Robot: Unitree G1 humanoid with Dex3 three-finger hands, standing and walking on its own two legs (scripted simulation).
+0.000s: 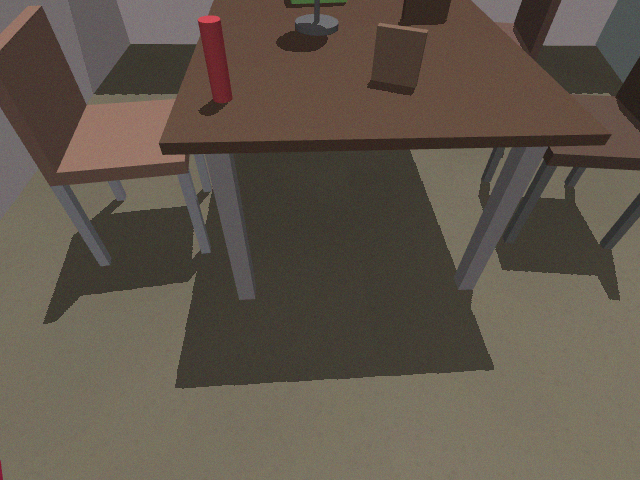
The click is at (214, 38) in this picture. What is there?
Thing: slim round
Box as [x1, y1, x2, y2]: [198, 15, 232, 102]
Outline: 202,16 198,18 198,23 213,99 217,102 226,102 229,101 232,97 219,17 212,15
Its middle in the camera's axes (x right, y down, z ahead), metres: -0.25 -0.41 +0.93
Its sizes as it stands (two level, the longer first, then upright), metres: 0.049 0.049 0.189
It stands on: a support 0.76 m high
